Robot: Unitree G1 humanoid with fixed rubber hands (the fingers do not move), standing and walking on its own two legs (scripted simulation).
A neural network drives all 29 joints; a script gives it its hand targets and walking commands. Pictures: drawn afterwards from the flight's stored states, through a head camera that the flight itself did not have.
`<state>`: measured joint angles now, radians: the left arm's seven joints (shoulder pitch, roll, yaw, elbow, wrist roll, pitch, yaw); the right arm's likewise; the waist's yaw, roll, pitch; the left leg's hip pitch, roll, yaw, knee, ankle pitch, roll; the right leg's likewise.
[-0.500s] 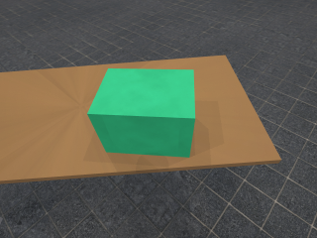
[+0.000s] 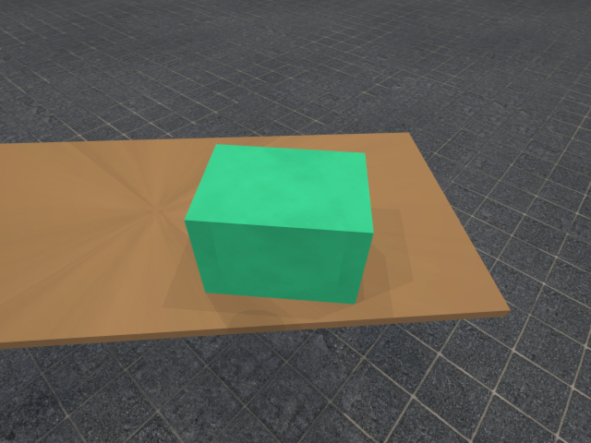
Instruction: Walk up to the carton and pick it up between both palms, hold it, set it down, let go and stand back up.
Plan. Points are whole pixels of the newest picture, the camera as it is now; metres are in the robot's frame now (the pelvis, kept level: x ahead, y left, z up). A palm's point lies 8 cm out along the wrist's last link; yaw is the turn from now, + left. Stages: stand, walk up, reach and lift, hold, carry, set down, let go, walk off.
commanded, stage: stand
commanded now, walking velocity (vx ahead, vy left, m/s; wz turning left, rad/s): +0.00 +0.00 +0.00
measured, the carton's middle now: (284, 223) +0.54 +0.05 -0.03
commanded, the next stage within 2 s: reach and lift in 0.30 s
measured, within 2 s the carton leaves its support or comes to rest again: neither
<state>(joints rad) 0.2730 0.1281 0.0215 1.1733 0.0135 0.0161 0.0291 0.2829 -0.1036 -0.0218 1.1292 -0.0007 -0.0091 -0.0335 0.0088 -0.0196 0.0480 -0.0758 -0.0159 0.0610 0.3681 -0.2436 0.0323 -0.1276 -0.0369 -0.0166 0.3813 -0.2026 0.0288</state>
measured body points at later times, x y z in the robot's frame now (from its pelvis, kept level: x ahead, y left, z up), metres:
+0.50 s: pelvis -0.04 -0.01 -0.04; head +0.00 +0.00 +0.40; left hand +0.13 +0.24 -0.16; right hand +0.13 -0.25 -0.16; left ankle -0.02 +0.09 -0.74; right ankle +0.00 -0.14 -0.75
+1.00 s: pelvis -0.03 -0.05 -0.03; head +0.04 -0.04 +0.41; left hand +0.11 +0.24 -0.13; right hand +0.12 -0.22 -0.14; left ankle -0.02 +0.09 -0.75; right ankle +0.00 -0.13 -0.74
